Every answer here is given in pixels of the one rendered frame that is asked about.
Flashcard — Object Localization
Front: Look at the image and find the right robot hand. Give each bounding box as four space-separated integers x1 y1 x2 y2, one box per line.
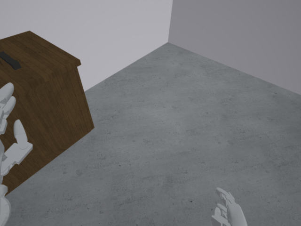
212 187 247 226

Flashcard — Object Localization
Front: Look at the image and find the tap lever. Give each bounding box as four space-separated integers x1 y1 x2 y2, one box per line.
0 51 22 70

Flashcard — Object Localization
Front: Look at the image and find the counter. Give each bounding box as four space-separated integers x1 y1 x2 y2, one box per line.
0 31 95 196

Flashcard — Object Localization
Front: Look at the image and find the robot left forearm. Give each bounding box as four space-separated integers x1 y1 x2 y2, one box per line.
0 185 11 226

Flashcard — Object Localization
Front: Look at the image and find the left robot hand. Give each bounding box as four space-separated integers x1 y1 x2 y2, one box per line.
0 82 33 185

